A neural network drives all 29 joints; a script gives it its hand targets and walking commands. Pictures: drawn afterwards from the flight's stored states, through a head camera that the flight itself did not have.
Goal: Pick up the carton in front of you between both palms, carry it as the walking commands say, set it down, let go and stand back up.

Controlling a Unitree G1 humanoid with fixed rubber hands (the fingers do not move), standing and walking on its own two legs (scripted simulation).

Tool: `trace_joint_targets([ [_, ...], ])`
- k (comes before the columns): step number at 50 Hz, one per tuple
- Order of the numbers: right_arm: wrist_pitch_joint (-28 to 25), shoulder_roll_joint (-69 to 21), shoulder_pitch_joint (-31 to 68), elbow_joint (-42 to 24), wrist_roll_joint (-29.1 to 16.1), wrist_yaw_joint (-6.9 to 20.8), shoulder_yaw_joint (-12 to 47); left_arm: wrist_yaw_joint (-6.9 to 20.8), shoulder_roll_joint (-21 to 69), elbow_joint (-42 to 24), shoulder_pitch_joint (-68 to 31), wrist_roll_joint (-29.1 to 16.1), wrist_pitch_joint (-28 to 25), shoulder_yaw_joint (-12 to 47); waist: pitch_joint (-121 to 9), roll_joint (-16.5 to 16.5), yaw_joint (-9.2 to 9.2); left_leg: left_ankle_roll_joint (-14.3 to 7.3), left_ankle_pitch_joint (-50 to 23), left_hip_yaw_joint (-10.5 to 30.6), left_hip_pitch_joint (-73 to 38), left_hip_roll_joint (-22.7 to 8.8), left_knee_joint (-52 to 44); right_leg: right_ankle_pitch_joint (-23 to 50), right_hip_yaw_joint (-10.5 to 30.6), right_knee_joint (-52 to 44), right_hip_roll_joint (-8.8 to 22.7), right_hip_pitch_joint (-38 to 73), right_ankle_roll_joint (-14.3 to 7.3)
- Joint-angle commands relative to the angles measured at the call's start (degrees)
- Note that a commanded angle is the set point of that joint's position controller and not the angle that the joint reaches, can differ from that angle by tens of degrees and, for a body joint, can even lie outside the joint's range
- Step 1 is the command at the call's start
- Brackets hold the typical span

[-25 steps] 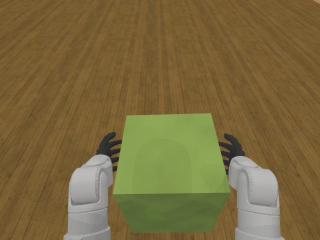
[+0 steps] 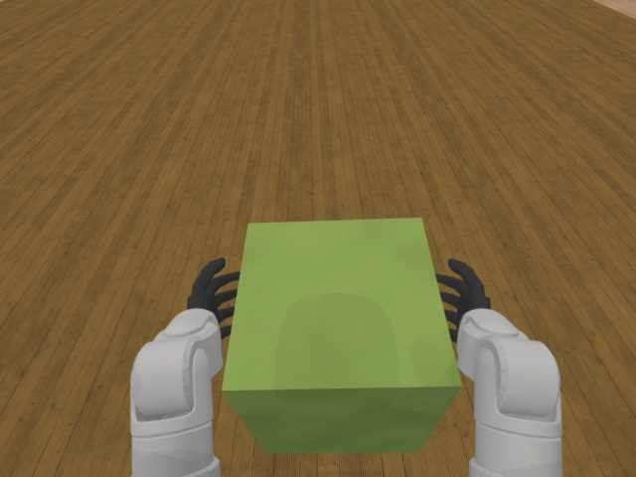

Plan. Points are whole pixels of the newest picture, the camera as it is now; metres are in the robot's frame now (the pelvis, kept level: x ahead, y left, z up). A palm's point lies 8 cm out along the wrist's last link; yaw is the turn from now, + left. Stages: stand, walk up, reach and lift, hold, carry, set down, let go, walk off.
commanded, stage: carry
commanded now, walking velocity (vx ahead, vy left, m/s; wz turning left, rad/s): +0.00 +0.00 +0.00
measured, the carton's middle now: (337, 343) +0.29 +0.00 +0.04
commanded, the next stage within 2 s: none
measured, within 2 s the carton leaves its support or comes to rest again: neither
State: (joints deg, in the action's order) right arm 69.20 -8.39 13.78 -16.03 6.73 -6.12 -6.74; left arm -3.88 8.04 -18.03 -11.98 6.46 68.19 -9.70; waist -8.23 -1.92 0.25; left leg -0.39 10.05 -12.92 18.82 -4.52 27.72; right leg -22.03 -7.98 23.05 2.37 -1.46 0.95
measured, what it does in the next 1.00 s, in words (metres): shifts its weight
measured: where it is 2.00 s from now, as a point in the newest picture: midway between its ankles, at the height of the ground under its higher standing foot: outside the picture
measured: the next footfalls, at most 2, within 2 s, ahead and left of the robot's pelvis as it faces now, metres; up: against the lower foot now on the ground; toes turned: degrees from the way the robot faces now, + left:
none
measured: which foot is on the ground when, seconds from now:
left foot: down 0.00-1.00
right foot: down 0.00-1.00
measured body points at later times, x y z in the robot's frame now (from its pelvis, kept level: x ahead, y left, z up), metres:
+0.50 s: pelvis -0.07 +0.00 -0.01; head -0.09 +0.01 +0.44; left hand +0.22 +0.15 +0.04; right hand +0.22 -0.15 +0.04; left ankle +0.02 +0.12 -0.74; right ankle -0.15 -0.08 -0.74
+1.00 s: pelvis -0.09 +0.02 -0.01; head -0.10 +0.02 +0.44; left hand +0.22 +0.16 +0.02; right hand +0.22 -0.14 +0.03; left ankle +0.02 +0.12 -0.74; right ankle -0.15 -0.08 -0.74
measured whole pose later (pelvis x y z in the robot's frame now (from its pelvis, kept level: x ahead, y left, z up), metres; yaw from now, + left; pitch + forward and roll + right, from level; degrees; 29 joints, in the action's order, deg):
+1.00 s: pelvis -0.09 +0.02 -0.01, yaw -1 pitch +2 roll +0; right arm 41.7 -8.9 16.0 11.0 14.3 -1.3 -12.1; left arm -0.1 8.9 9.8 -15.8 14.5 41.5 -13.0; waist -3.3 -0.7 0.1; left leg -2.4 4.1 -13.3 24.8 -6.1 27.3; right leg -21.8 -7.7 31.9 1.5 -12.0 -0.9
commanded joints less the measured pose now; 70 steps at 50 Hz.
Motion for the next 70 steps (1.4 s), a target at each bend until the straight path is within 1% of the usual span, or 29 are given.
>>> trace_joint_targets([
  [1,0.3,-48.7,27.7,2.1,-21.4,15.2,39.3,15.0,47.3,8.0,-25.9,-22.0,2.3,42.5,-8.0,-4.2,0.12,1.6,-10.0,0.2,-2.7,0.2,3.8,75.4,3.9,4.1,10.7,4.6,-0.7],
  [3,-0.2,-51.7,31.0,1.8,-22.1,14.8,40.9,15.4,48.3,2.9,-30.0,-22.4,0.3,42.1,-8.3,-5.4,-0.33,0.5,-13.1,1.0,-6.9,-0.7,1.8,65.9,2.1,5.4,9.0,1.8,-1.2],
  [5,-1.4,-51.6,30.8,4.8,-21.2,15.4,41.5,15.1,48.3,8.6,-27.3,-19.7,-0.5,40.2,-7.0,-5.3,0.47,0.3,-25.1,2.2,-15.4,-3.2,2.1,51.7,1.9,5.8,6.5,-8.9,-0.6],
  [7,-3.8,-52.3,33.9,2.0,-23.1,15.7,41.4,14.8,50.8,4.5,-32.9,-21.9,-2.6,43.0,-8.7,1.0,0.03,-0.4,-34.5,4.1,-16.8,-5.6,3.7,39.2,1.7,4.2,6.8,-9.2,0.4],
  [8,-4.7,-51.1,34.6,2.6,-21.1,15.3,41.9,15.0,50.1,10.2,-29.0,-19.6,-3.0,39.9,-7.9,-0.5,0.02,-0.2,-36.9,3.6,-15.3,-5.4,3.9,36.8,1.1,3.7,6.0,-9.5,0.2],
  [10,-6.5,-51.2,30.4,6.2,-20.2,15.5,39.5,15.1,49.6,9.6,-27.8,-17.9,-5.8,39.1,-9.8,-0.3,-0.21,-0.4,-16.5,5.0,-12.1,-5.4,2.6,29.8,2.7,1.3,6.3,-6.1,-1.5],
  [15,-13.7,-50.7,27.5,10.6,-16.2,16.0,37.5,15.1,48.1,13.4,-27.5,-14.8,-12.8,37.6,-10.0,-2.0,-0.29,-0.1,-13.8,3.6,-8.3,-4.5,3.7,43.5,4.8,3.5,9.0,-3.5,-1.3],
  [20,-18.2,-46.9,31.3,8.6,-15.8,16.0,37.4,14.4,49.9,16.2,-25.4,-12.6,-16.7,37.4,-9.3,5.4,0.06,0.2,-17.3,5.4,-11.8,-5.9,1.7,16.4,3.9,2.2,7.0,-9.8,-3.0],
  [22,-19.8,-47.5,26.3,14.3,-12.0,15.9,33.1,13.9,45.3,15.9,-28.9,-11.0,-18.7,35.3,-7.6,3.2,-0.59,-0.2,-10.5,6.7,-11.4,-6.2,-1.3,8.6,4.1,1.8,4.9,-11.7,-2.8],
  [28,-27.4,-46.2,31.4,29.7,-4.1,16.6,20.9,14.4,46.3,32.2,-30.6,-2.0,-26.1,23.6,-4.7,1.3,-0.54,0.3,-4.6,6.7,-10.5,-6.4,-2.7,2.6,6.6,-1.4,6.5,-17.1,-3.5],
  [30,-30.1,-48.5,36.3,27.0,-4.4,16.9,22.9,15.0,47.9,33.8,-33.8,-1.7,-28.4,22.6,-2.6,0.8,-0.76,-0.2,-1.2,7.8,-6.8,-6.5,-4.6,-0.4,6.1,-1.8,6.3,-15.9,-3.7],
  [32,-31.5,-50.1,35.5,31.8,-4.1,17.9,21.7,15.9,49.4,37.4,-34.1,-1.9,-29.8,21.5,-6.4,4.7,-0.25,0.4,3.5,10.5,-9.5,-7.9,-5.4,-1.9,5.5,-0.8,5.0,-15.7,-3.6],
  [33,-32.6,-50.9,35.9,31.3,-4.8,18.2,22.5,16.0,52.2,33.1,-36.9,-3.3,-31.1,24.6,-6.5,4.5,-0.18,1.0,4.1,9.0,-9.7,-7.1,-4.6,0.7,7.0,-0.4,4.5,-15.5,-3.5],
  [35,-33.1,-49.9,36.2,32.0,-3.0,17.7,20.8,16.5,50.7,37.4,-36.4,-2.8,-31.1,22.9,-7.8,2.9,-0.51,-0.6,3.1,10.6,-6.8,-6.9,-6.6,1.3,6.0,2.5,4.8,-13.0,-3.2],
  [37,-32.5,-49.9,35.5,34.7,-2.1,18.1,19.3,16.5,50.6,38.3,-36.4,-1.0,-30.8,21.8,-7.6,3.5,-0.13,0.9,7.4,10.2,-8.1,-7.4,-7.7,-2.2,5.8,0.8,3.4,-15.7,-3.7],
  [39,-32.5,-52.2,35.0,30.7,-3.8,18.5,22.6,16.6,52.2,33.0,-35.9,-2.8,-30.8,25.8,-8.4,2.0,-0.45,0.2,3.2,10.6,-8.9,-7.9,-6.2,-1.5,6.8,0.8,4.7,-16.7,-3.9],
  [40,-31.7,-53.3,34.8,28.1,-5.8,18.3,26.7,16.6,53.4,30.7,-35.2,-5.0,-30.6,27.8,-10.9,4.6,-0.63,-0.2,3.8,9.9,-9.6,-8.0,-5.8,1.9,7.0,1.6,4.5,-14.3,-3.6],
  [43,-30.1,-51.7,33.3,23.5,-7.9,18.0,28.5,16.3,53.5,27.9,-30.4,-7.2,-28.2,31.3,-13.1,2.4,-0.38,-1.1,-14.4,7.8,-10.6,-6.7,-3.2,10.8,6.1,4.1,5.4,-13.6,-4.0],
  [47,-29.0,-51.5,29.9,23.1,-6.4,17.6,27.6,15.6,50.5,26.8,-28.8,-4.9,-26.9,29.5,-13.7,2.9,-0.55,-1.4,-8.6,8.2,-9.8,-7.1,-3.1,6.7,5.9,2.6,5.1,-13.3,-3.5],
  [52,-28.7,-49.5,28.9,23.3,-6.1,17.0,27.0,15.5,49.6,25.6,-28.5,-5.7,-27.7,29.0,-12.9,1.9,-0.35,-2.1,-13.9,6.3,-8.5,-6.4,-0.2,18.4,6.5,3.4,6.2,-11.8,-3.5],
  [53,-28.8,-49.6,29.0,22.8,-6.1,16.9,27.2,15.8,50.9,26.3,-28.8,-5.2,-27.2,29.9,-13.0,3.3,-0.43,-1.3,-16.6,6.0,-9.5,-6.3,-0.6,16.2,5.9,4.3,6.7,-12.3,-3.5],
  [54,-29.5,-50.8,30.3,23.0,-7.3,17.3,27.5,15.7,48.5,25.7,-28.3,-5.3,-27.6,28.6,-11.7,0.0,-0.49,-1.0,-15.7,7.1,-10.2,-6.5,-0.2,15.0,5.8,3.6,6.1,-13.0,-3.2],
  [55,-29.5,-50.6,29.6,23.4,-6.9,17.3,28.3,15.7,50.0,27.9,-27.9,-5.1,-27.8,28.8,-12.8,4.0,-0.59,-0.5,-12.1,7.5,-10.3,-6.7,-0.4,10.5,6.1,2.8,6.2,-12.7,-3.1],
  [60,-30.4,-50.7,31.8,24.9,-6.2,17.3,26.1,15.9,49.6,27.8,-31.7,-5.3,-28.8,28.1,-11.5,1.4,-0.63,-0.8,-4.8,8.7,-7.4,-7.0,-1.8,5.8,6.5,1.0,4.5,-12.4,-3.3],
  [63,-29.2,-51.1,30.0,26.4,-6.1,17.3,26.3,16.0,52.0,29.4,-30.9,-6.0,-28.2,28.6,-10.4,3.2,-0.38,-0.8,-9.7,5.8,-9.1,-5.8,-0.9,11.8,6.7,2.1,5.2,-15.9,-3.4],
  [64,-29.6,-51.9,31.1,27.2,-6.8,17.7,25.8,16.0,50.0,28.2,-30.2,-4.6,-28.0,27.5,-9.3,0.3,-0.36,-1.0,-11.4,7.1,-8.3,-5.9,-1.1,11.8,5.5,2.8,5.1,-15.0,-3.1],
  [66,-30.0,-52.3,31.3,25.9,-7.6,18.0,26.8,16.2,51.1,28.2,-30.6,-6.0,-28.0,28.8,-11.9,4.7,-0.14,-0.9,-14.7,6.0,-9.7,-5.7,0.5,14.4,5.8,3.5,5.9,-13.3,-3.2],
  [67,-29.2,-52.7,29.3,26.8,-7.1,18.1,27.3,16.3,50.8,26.7,-30.9,-6.4,-27.8,30.1,-11.5,2.4,-0.12,-1.0,-16.4,6.9,-9.6,-6.2,1.0,15.9,6.0,3.4,5.6,-13.2,-3.2],
  [70,-29.4,-50.6,30.8,26.2,-5.6,17.8,25.2,16.3,50.7,31.2,-29.2,-4.4,-27.1,28.2,-10.6,2.7,-0.04,-0.7,-13.3,6.3,-9.0,-5.7,0.2,16.7,6.4,3.4,6.2,-13.8,-3.0],
])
